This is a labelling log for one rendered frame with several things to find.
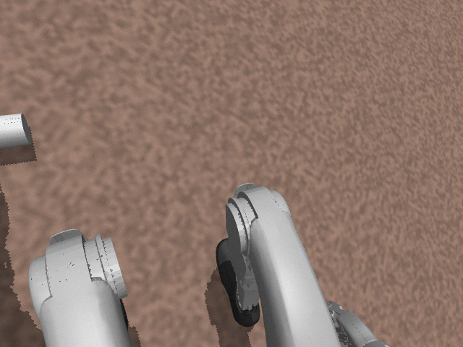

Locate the right robot foot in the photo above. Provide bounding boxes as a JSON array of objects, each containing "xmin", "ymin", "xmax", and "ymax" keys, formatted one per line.
[{"xmin": 216, "ymin": 238, "xmax": 260, "ymax": 327}]

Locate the right robot hand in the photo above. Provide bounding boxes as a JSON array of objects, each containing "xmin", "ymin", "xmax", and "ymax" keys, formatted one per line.
[{"xmin": 326, "ymin": 301, "xmax": 378, "ymax": 347}]

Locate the bottle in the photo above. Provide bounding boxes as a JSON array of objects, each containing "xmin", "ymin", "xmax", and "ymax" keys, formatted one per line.
[{"xmin": 0, "ymin": 113, "xmax": 31, "ymax": 149}]

